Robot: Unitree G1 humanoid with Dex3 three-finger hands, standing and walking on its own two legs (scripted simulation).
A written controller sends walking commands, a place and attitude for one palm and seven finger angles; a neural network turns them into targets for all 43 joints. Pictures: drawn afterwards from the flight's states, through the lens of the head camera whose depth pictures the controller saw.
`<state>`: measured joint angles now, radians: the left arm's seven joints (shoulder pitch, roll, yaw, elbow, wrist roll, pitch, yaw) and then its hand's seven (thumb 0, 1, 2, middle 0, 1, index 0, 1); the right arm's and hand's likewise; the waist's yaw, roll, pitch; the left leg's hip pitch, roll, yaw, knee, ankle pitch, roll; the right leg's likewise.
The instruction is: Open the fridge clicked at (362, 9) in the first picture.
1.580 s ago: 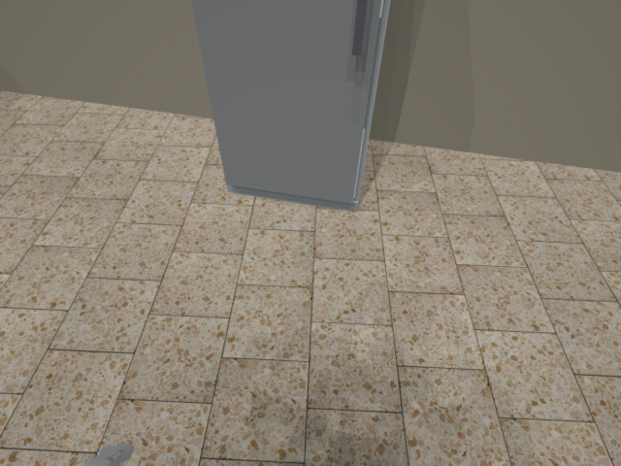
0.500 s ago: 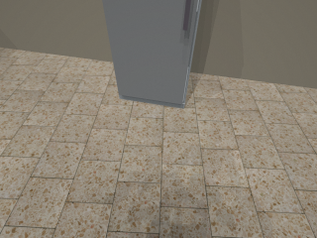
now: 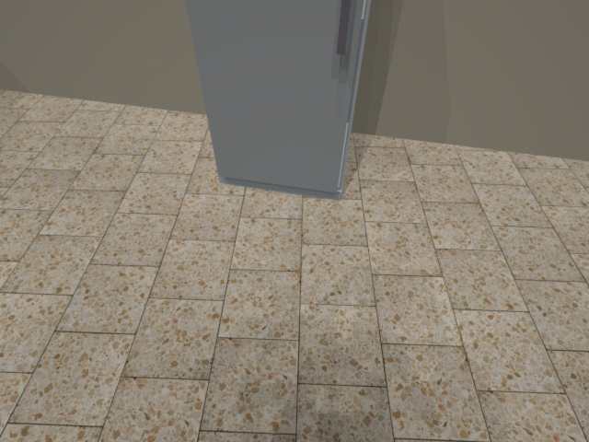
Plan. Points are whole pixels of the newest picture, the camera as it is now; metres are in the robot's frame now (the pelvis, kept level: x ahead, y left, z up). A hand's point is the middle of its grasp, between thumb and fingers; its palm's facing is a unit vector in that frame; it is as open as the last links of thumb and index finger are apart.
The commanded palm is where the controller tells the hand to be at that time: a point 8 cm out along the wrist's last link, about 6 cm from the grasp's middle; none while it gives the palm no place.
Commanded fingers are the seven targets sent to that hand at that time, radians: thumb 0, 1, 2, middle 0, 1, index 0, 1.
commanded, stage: walk to a spot facing it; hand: right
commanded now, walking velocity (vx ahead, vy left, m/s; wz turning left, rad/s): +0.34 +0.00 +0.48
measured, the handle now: (345, 10) +1.27 -0.10 +0.10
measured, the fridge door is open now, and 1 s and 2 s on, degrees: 0 0 0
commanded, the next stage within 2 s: turn to face it in 1.38 s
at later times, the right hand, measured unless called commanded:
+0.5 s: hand out of the picture +0.16 -0.15 -0.19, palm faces -0.11 +0.97 -0.20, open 7.4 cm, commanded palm none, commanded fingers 0.00 -0.90 -0.90 0.20 0.30 0.20 0.30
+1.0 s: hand (395, 326) +0.38 -0.18 -0.19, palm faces -0.26 +0.95 -0.14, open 7.4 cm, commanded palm none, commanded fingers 0.00 -0.90 -0.90 0.20 0.30 0.20 0.30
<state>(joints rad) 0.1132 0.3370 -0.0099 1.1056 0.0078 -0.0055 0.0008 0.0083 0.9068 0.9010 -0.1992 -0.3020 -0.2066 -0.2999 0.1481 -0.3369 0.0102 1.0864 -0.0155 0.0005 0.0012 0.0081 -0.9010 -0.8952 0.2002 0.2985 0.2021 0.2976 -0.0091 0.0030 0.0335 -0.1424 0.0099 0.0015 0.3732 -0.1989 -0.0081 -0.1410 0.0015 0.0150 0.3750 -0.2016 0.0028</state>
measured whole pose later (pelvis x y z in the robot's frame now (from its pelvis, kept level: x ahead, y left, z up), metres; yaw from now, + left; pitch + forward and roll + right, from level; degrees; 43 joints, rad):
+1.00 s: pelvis +0.33 -0.01 -0.01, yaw +20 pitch -2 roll +2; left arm 0.23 0.15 0.05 1.00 0.02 -0.10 0.03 -0.02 0.96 0.90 -0.20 -0.30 -0.21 -0.30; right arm 0.33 -0.19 -0.08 1.08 -0.04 0.00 0.01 0.01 -0.91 -0.90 0.20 0.30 0.20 0.30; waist -0.02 0.04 0.03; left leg -0.47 0.05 0.03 1.23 -0.29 0.02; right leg -0.23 -0.07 -0.26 0.50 -0.25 -0.07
